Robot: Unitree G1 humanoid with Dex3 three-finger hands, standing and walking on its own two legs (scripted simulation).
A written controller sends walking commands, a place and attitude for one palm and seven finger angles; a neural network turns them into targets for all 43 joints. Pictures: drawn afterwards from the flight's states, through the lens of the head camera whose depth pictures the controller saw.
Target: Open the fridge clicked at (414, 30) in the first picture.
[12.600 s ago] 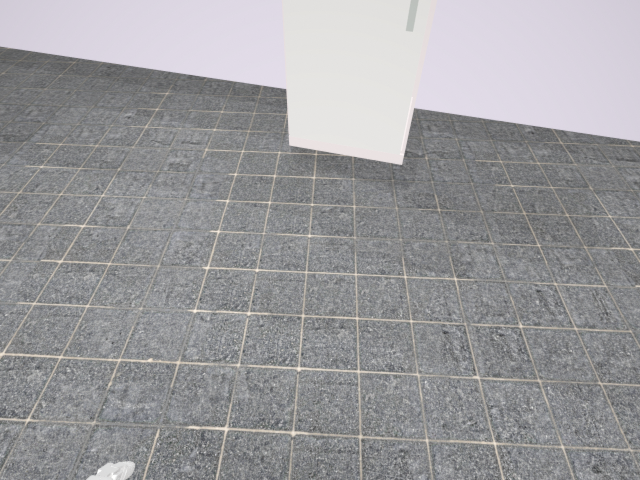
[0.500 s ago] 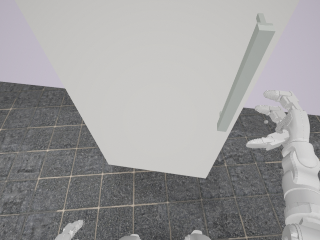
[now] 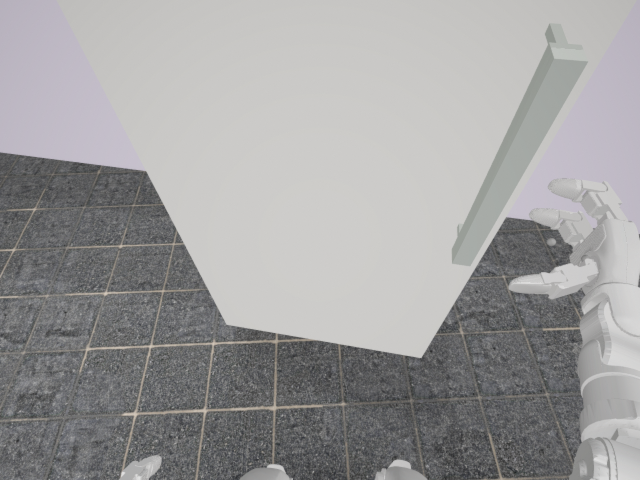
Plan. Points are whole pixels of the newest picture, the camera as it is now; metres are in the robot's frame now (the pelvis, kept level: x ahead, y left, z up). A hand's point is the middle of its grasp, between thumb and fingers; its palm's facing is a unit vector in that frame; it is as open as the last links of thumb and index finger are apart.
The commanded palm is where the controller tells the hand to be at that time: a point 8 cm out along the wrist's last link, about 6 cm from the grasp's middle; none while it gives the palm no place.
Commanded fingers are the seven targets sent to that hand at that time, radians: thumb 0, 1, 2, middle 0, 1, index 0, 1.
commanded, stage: move the hooked fingers beside the handle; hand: right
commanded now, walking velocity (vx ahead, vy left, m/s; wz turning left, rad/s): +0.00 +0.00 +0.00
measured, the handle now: (497, 170) +0.48 -0.16 +0.13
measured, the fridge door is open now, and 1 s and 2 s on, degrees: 0 0 0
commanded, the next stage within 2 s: feel for the door with the fingertips in 0.46 s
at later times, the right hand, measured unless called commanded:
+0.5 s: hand (549, 241) +0.41 -0.23 +0.08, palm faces +0.07 +1.00 +0.00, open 14.0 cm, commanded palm +0.38 -0.27 +0.08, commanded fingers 0.00 0.50 -0.30 0.30 1.20 0.30 1.20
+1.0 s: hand (515, 235) +0.42 -0.19 +0.08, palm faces +0.07 +1.00 +0.00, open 14.0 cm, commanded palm +0.39 -0.24 +0.08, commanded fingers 0.00 0.50 -0.30 0.30 1.20 0.30 1.20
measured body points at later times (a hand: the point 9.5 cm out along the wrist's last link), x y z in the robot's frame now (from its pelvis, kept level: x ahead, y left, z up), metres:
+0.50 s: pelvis +0.00 -0.01 +0.00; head +0.06 -0.02 +0.44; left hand +0.08 +0.25 -0.11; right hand +0.40 -0.28 +0.08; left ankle -0.02 +0.11 -0.69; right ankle +0.04 -0.11 -0.69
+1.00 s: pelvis +0.00 -0.01 +0.00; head +0.06 -0.02 +0.44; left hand +0.08 +0.25 -0.11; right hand +0.41 -0.24 +0.08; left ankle -0.02 +0.11 -0.69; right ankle +0.04 -0.11 -0.69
